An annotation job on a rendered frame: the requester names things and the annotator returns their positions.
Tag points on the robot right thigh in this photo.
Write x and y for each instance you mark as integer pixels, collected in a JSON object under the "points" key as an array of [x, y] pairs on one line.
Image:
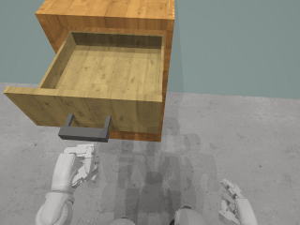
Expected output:
{"points": [[187, 216]]}

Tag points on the cabinet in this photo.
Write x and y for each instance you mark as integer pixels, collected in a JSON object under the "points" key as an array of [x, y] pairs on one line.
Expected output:
{"points": [[147, 17]]}

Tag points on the drawer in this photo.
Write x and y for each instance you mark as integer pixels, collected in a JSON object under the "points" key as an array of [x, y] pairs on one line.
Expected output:
{"points": [[95, 75]]}

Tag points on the left robot hand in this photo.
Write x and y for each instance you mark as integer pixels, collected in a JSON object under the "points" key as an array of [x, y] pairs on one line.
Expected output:
{"points": [[83, 160]]}

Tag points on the handle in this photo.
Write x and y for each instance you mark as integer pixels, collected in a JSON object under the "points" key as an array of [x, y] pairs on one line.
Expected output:
{"points": [[86, 134]]}

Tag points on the robot right shin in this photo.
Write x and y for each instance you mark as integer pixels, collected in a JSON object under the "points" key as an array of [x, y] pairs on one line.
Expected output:
{"points": [[186, 207]]}

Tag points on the right robot hand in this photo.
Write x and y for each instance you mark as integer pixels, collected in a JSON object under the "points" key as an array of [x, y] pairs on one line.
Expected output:
{"points": [[241, 212]]}

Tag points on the left robot forearm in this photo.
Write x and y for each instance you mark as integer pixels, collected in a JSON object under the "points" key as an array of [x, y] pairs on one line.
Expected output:
{"points": [[57, 209]]}

